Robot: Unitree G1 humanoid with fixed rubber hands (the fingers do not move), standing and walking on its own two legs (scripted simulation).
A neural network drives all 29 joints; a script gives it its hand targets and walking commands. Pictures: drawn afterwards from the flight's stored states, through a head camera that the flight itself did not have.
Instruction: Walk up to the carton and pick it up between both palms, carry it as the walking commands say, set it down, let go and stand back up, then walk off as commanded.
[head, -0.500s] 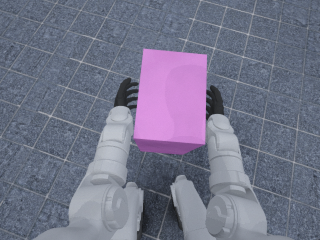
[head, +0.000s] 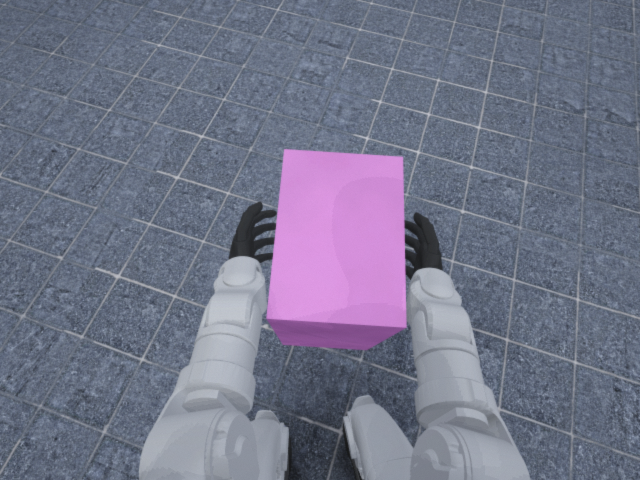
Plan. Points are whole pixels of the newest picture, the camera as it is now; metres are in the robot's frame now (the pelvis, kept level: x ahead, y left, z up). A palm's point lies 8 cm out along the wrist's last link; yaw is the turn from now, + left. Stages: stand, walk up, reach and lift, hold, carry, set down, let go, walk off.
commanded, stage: reach and lift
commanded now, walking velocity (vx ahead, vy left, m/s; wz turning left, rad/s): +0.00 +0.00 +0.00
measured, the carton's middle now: (332, 267) +0.40 -0.05 -0.10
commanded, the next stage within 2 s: none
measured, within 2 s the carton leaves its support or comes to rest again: neither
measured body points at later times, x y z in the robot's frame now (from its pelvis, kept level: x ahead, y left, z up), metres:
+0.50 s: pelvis +0.01 +0.00 +0.04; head +0.07 +0.00 +0.49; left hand +0.38 +0.08 +0.03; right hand +0.35 -0.16 +0.03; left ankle +0.05 +0.10 -0.68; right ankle +0.06 -0.13 -0.68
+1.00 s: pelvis +0.02 +0.00 +0.06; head -0.01 +0.00 +0.51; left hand +0.37 +0.08 +0.10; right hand +0.34 -0.16 +0.10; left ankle +0.05 +0.10 -0.68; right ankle +0.06 -0.13 -0.68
